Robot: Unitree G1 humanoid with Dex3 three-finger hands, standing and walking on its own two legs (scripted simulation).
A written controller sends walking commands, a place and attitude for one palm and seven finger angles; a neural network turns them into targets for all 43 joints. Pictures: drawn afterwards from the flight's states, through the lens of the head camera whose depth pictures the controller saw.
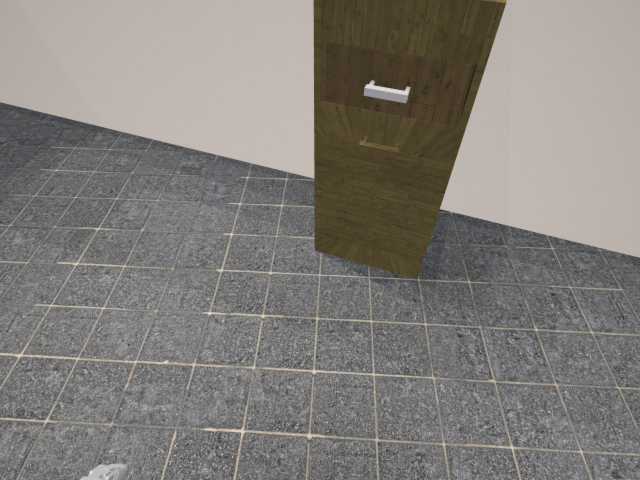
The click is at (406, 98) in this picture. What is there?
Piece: drawer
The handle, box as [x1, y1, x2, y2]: [364, 80, 410, 102]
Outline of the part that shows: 364,88 364,95 405,102 410,87 406,87 403,91 374,86 374,81 371,80 368,84 366,84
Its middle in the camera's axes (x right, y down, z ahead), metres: +0.17 -0.39 +1.01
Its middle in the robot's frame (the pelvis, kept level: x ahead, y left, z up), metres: +1.03 -0.12 +0.00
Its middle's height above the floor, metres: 0.77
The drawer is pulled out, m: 0.00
